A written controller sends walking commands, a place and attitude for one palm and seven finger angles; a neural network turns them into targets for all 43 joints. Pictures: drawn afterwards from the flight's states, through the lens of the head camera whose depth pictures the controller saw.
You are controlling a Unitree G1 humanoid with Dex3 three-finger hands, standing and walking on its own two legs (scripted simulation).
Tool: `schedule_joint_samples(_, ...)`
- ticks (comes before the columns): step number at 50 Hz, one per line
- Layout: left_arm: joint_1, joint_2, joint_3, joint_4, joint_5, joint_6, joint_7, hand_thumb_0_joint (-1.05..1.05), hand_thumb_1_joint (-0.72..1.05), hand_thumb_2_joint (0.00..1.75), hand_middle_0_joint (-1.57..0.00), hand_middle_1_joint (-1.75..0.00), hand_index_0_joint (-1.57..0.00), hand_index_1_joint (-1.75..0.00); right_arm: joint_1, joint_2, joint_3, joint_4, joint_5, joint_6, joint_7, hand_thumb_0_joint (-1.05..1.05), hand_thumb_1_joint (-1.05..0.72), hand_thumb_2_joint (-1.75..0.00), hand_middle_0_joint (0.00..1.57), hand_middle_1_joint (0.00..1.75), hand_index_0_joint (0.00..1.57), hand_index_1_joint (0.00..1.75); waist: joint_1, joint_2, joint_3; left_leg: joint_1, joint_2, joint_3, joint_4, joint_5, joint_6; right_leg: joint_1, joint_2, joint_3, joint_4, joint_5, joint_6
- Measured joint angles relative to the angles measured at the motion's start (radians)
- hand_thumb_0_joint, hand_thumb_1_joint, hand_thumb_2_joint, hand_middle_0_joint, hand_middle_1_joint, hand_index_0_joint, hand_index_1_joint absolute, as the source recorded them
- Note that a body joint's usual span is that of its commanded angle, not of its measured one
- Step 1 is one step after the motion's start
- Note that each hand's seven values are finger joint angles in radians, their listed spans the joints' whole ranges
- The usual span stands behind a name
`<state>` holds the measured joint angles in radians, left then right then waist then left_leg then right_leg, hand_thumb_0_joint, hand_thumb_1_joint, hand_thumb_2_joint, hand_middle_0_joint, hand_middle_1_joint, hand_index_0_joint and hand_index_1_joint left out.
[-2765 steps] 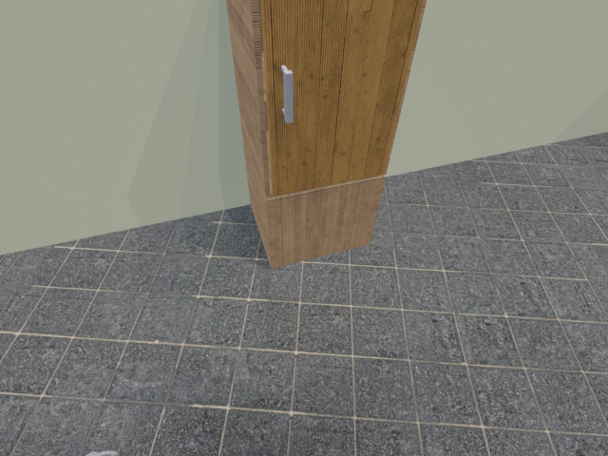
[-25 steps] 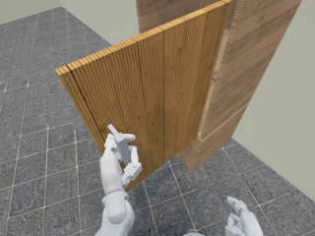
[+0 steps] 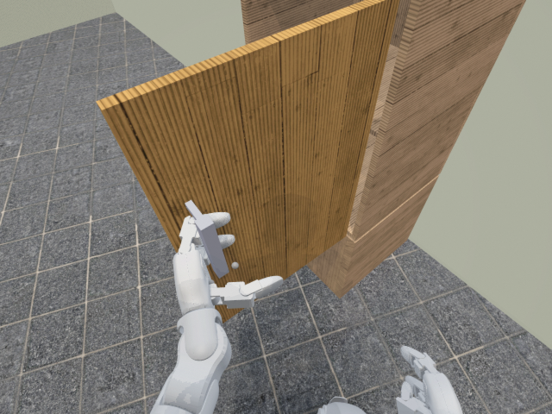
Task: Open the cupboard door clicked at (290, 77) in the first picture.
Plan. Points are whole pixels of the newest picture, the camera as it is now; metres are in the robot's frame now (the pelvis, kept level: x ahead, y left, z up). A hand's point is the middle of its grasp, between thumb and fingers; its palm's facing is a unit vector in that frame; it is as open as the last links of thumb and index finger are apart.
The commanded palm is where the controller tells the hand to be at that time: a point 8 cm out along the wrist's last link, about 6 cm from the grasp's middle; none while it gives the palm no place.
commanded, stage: open thumb and fingers to let go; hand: left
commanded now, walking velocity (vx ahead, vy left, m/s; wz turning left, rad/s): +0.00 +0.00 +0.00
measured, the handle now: (207, 240) +0.35 +0.12 +0.06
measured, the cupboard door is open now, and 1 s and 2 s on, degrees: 88 91 89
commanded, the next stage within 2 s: slide the hand sideways off the handle in 0.32 s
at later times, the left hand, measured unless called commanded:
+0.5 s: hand (231, 276) +0.29 +0.08 +0.06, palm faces +0.16 -0.98 -0.06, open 15.0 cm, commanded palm +0.27 +0.12 +0.06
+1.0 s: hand (215, 306) +0.25 +0.10 +0.05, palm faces -0.17 -0.98 -0.03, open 16.1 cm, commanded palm +0.23 +0.17 +0.06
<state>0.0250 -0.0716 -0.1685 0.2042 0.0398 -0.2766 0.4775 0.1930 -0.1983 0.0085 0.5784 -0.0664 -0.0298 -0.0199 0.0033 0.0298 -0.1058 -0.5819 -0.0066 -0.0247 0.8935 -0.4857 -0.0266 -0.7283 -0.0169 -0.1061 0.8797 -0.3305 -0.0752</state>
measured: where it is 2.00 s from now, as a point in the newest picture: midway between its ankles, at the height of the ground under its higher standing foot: outside the picture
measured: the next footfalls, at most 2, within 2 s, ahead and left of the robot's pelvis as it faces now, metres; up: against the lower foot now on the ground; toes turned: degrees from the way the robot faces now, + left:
none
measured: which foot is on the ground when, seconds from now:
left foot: down 0.00-1.00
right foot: down 0.00-1.00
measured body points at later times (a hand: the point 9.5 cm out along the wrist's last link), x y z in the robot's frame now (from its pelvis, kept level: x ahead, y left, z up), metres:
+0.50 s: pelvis +0.00 +0.02 -0.01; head +0.04 +0.00 +0.44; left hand +0.28 +0.13 +0.06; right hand +0.18 -0.19 -0.10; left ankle -0.02 +0.14 -0.69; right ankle +0.07 -0.07 -0.69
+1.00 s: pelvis +0.01 +0.03 -0.01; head +0.05 +0.02 +0.44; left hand +0.25 +0.15 +0.06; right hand +0.18 -0.19 -0.09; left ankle -0.02 +0.14 -0.69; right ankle +0.07 -0.07 -0.69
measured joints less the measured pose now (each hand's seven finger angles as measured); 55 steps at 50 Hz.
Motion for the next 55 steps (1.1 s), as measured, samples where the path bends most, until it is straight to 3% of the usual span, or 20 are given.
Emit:
schedule_joint_samples(8,0.005,-0.007,-0.010,0.002,0.009,-0.002,0.013,-0.01,-0.44,0.33,-0.28,-1.02,-0.30,-1.02,0.016,-0.001,-0.006,-0.004,-0.001,0.001,0.007,0.01,-0.91,-0.90,0.20,0.30,0.20,0.30,-0.005,-0.003,-0.005,0.001,-0.003,0.012,0.002,-0.002,0.010,-0.001,-0.001,0.013,-0.002,0.005,0.010)
schedule_joint_samples(12,0.015,-0.018,-0.027,-0.006,0.023,-0.002,0.027,-0.01,-0.47,0.31,-0.26,-0.87,-0.27,-0.86,0.020,0.000,-0.005,-0.011,-0.004,-0.002,0.013,0.01,-0.91,-0.90,0.20,0.30,0.20,0.30,-0.003,-0.002,-0.008,-0.002,-0.006,0.016,0.010,-0.007,0.016,-0.004,-0.004,0.017,0.004,0.003,0.015)
schedule_joint_samples(22,-0.001,-0.018,-0.064,-0.004,0.039,0.007,0.041,-0.01,-0.50,0.30,-0.40,-0.67,-0.38,-0.68,-0.001,0.008,0.004,-0.014,-0.005,-0.005,0.016,0.01,-0.91,-0.90,0.20,0.30,0.20,0.30,0.010,0.002,-0.005,-0.022,-0.016,0.014,0.035,-0.014,0.027,-0.016,-0.014,0.016,0.018,0.000,0.026)
schedule_joint_samples(24,0.011,0.001,-0.062,-0.014,0.056,-0.004,-0.023,-0.01,-0.50,0.30,-0.40,-0.63,-0.35,-0.65,0.002,0.007,0.009,-0.017,-0.001,-0.014,0.018,0.01,-0.91,-0.90,0.20,0.30,0.20,0.30,0.013,-0.001,-0.004,-0.028,-0.021,0.014,0.042,-0.015,0.031,-0.022,-0.019,0.017,0.027,-0.002,0.028)
schedule_joint_samples(27,0.023,0.088,-0.067,-0.037,0.040,-0.037,-0.230,-0.01,-0.50,0.30,-0.34,-0.54,-0.27,-0.56,0.019,-0.002,0.014,-0.034,0.017,-0.031,0.012,0.01,-0.91,-0.90,0.20,0.30,0.20,0.30,0.020,0.000,0.005,-0.036,-0.027,0.008,0.061,-0.021,0.035,-0.026,-0.027,0.011,0.043,-0.009,0.031)
schedule_joint_samples(30,0.012,0.167,-0.079,-0.055,-0.037,-0.027,-0.429,-0.02,-0.50,0.30,-0.28,-0.45,-0.20,-0.47,0.031,-0.018,0.022,-0.047,0.047,-0.047,0.000,0.01,-0.91,-0.90,0.20,0.30,0.20,0.30,0.021,0.013,0.021,-0.032,-0.029,0.003,0.072,-0.025,0.038,-0.015,-0.030,0.007,0.045,-0.011,0.035)
schedule_joint_samples(32,0.004,0.179,-0.081,-0.061,-0.091,0.003,-0.498,-0.02,-0.50,0.30,-0.24,-0.41,-0.18,-0.42,0.035,-0.025,0.027,-0.055,0.063,-0.058,-0.007,0.01,-0.91,-0.90,0.20,0.30,0.20,0.30,0.016,0.018,0.027,-0.024,-0.031,0.007,0.068,-0.023,0.042,-0.008,-0.031,0.010,0.039,-0.007,0.039)
schedule_joint_samples(35,0.015,0.152,-0.068,-0.076,-0.130,0.039,-0.511,-0.02,-0.50,0.30,-0.20,-0.37,-0.17,-0.37,0.042,-0.026,0.033,-0.070,0.070,-0.070,-0.006,0.01,-0.91,-0.90,0.20,0.30,0.20,0.30,0.007,0.013,0.024,-0.016,-0.033,0.022,0.053,-0.018,0.046,-0.008,-0.030,0.026,0.031,-0.001,0.044)
schedule_joint_samples(41,0.103,0.122,-0.057,-0.152,-0.093,0.049,-0.471,-0.01,-0.50,0.30,-0.19,-0.34,-0.20,-0.35,0.061,-0.017,0.033,-0.110,0.058,-0.067,0.015,0.01,-0.91,-0.90,0.20,0.30,0.20,0.30,-0.006,-0.005,0.007,-0.009,-0.027,0.049,0.041,-0.024,0.050,-0.019,-0.021,0.052,0.035,-0.004,0.048)
schedule_joint_samples(48,0.230,0.159,-0.035,-0.265,-0.077,0.026,-0.476,-0.01,-0.50,0.30,-0.20,-0.34,-0.20,-0.33,0.071,-0.017,0.026,-0.137,0.057,-0.046,0.016,0.01,-0.91,-0.90,0.20,0.30,0.20,0.30,-0.006,-0.011,0.004,-0.015,-0.016,0.047,0.062,-0.048,0.046,-0.025,-0.010,0.050,0.052,-0.024,0.045)
schedule_joint_samples(55,0.321,0.192,0.012,-0.343,-0.110,0.021,-0.516,-0.02,-0.50,0.30,-0.20,-0.33,-0.21,-0.33,0.068,-0.025,0.019,-0.147,0.063,-0.058,0.005,0.01,-0.91,-0.90,0.20,0.30,0.20,0.30,0.000,-0.002,-0.001,-0.035,-0.011,0.032,0.086,-0.066,0.042,-0.039,-0.007,0.034,0.070,-0.042,0.041)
